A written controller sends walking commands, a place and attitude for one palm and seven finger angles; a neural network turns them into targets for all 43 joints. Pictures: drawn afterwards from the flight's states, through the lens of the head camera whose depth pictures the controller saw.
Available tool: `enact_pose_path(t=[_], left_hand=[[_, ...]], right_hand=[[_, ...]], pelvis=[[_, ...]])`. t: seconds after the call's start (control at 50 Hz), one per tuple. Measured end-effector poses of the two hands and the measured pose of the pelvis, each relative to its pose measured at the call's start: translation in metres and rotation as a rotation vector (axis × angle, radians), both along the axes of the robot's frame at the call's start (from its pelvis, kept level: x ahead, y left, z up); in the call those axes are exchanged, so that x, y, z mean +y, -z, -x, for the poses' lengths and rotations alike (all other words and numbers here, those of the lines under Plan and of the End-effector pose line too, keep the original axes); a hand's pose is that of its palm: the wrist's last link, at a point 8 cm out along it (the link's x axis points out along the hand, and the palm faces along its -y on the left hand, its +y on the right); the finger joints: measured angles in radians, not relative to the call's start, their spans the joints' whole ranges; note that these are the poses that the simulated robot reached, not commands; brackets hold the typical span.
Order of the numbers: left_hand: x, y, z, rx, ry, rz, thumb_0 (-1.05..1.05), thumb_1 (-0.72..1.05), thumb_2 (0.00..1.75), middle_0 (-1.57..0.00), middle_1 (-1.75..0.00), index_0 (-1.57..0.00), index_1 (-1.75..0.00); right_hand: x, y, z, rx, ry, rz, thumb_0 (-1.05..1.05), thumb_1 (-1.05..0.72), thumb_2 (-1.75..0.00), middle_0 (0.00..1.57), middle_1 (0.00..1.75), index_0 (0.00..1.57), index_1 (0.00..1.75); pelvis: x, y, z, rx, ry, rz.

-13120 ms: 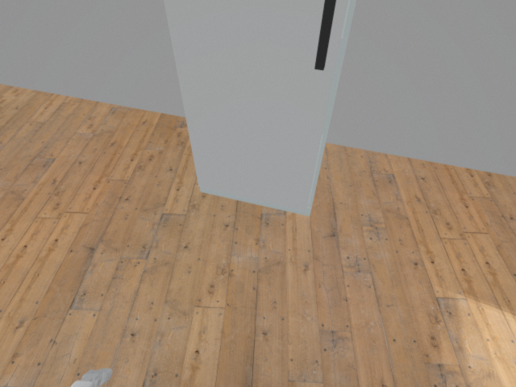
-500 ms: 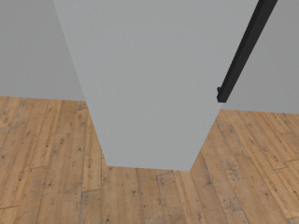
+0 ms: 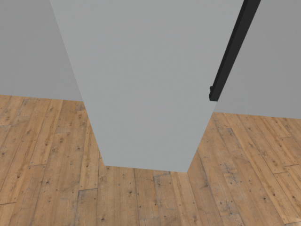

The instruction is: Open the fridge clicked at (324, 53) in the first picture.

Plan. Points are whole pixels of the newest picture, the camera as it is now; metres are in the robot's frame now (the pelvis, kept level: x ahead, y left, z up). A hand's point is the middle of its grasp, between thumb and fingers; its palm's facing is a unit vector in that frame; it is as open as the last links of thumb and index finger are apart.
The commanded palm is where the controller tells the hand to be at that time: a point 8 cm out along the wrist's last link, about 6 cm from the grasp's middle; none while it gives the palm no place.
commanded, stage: look again from close up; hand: right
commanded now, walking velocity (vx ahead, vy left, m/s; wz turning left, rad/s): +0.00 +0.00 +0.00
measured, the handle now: (227, 53) +0.55 -0.19 +0.21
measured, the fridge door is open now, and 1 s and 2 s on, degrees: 0 0 0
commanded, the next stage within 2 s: shuffle to correct the standing spot in 0.36 s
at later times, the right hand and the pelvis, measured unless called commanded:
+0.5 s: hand out of the picture +0.01 -0.16 -0.17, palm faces +0.03 +0.98 -0.18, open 7.3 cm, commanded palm none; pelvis +0.01 +0.01 +0.00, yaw +0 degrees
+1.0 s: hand out of the picture +0.12 -0.18 -0.18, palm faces +0.04 +0.98 -0.20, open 7.3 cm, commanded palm none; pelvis +0.09 -0.01 +0.00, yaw -2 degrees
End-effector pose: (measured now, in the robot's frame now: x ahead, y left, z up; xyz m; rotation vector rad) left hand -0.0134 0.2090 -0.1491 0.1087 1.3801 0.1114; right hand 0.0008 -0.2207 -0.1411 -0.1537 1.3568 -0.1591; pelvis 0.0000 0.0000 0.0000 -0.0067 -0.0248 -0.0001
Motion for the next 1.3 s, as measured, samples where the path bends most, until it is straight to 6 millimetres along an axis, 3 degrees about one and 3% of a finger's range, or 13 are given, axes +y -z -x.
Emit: enact_pose_path(t=[0.18, 0.56, 0.7, 0.82, 0.9, 1.02, 1.1, 1.18, 1.3], left_hand=[[-0.004, 0.000, 0.007, 0.039, -0.008, 0.004, 0.01, 0.91, 0.90, -0.20, -0.30, -0.20, -0.30], [0.017, -0.001, -0.026, 0.000, 0.008, -0.030, 0.01, 0.92, 0.90, -0.20, -0.30, -0.19, -0.30], [0.016, 0.004, -0.030, 0.047, 0.017, -0.029, 0.00, 0.91, 0.90, -0.20, -0.30, -0.19, -0.30], [0.004, -0.001, -0.048, 0.055, 0.007, -0.054, 0.00, 0.91, 0.90, -0.19, -0.30, -0.19, -0.30], [-0.007, -0.004, -0.046, 0.065, -0.022, -0.054, 0.00, 0.91, 0.90, -0.19, -0.30, -0.19, -0.30], [-0.018, -0.008, -0.031, 0.208, -0.026, -0.005, 0.00, 0.91, 0.90, -0.20, -0.30, -0.19, -0.30], [-0.008, 0.004, -0.040, 0.258, -0.042, 0.020, 0.00, 0.91, 0.90, -0.20, -0.30, -0.20, -0.30], [0.015, 0.014, -0.075, 0.200, -0.055, -0.002, 0.00, 0.91, 0.90, -0.20, -0.30, -0.20, -0.30], [0.037, 0.007, -0.153, -0.015, -0.014, -0.046, 0.00, 0.91, 0.90, -0.20, -0.30, -0.19, -0.30]], right_hand=[[-0.001, 0.000, 0.001, 0.025, 0.004, -0.002, 0.00, -0.91, -0.89, 0.20, 0.30, 0.20, 0.30], [0.015, 0.005, -0.001, 0.045, 0.016, -0.023, 0.01, -0.91, -0.89, 0.20, 0.30, 0.20, 0.30], [0.016, 0.013, -0.001, 0.066, 0.056, -0.041, 0.00, -0.91, -0.89, 0.20, 0.30, 0.20, 0.30], [0.006, 0.024, -0.003, 0.134, 0.083, -0.068, 0.00, -0.91, -0.89, 0.20, 0.30, 0.20, 0.30], [-0.002, 0.018, -0.034, 0.147, 0.047, -0.056, 0.01, -0.91, -0.89, 0.20, 0.30, 0.20, 0.30], [-0.014, 0.005, -0.124, -0.005, 0.018, 0.011, 0.02, -0.94, -0.89, 0.20, 0.30, 0.20, 0.30], [-0.015, 0.000, -0.176, -0.125, -0.005, 0.060, 0.01, -0.94, -0.89, 0.20, 0.30, 0.20, 0.30], [-0.010, -0.006, -0.197, -0.188, -0.016, 0.088, 0.01, -0.93, -0.89, 0.20, 0.30, 0.20, 0.30], [0.003, -0.007, -0.185, -0.172, -0.009, 0.056, 0.00, -0.91, -0.89, 0.20, 0.30, 0.20, 0.30]], pelvis=[[-0.002, 0.000, -0.003, 0.004, -0.001, 0.002], [0.008, 0.001, -0.014, 0.001, -0.003, 0.002], [0.008, 0.008, -0.033, 0.016, 0.012, -0.016], [-0.005, 0.013, -0.059, 0.033, 0.007, -0.012], [-0.010, 0.009, -0.076, 0.035, 0.007, -0.021], [-0.003, 0.003, -0.095, 0.038, 0.034, -0.014], [0.008, 0.012, -0.111, 0.029, 0.040, 0.008], [0.015, 0.013, -0.115, 0.017, 0.050, 0.023], [0.016, 0.007, -0.107, 0.013, 0.046, 0.033]])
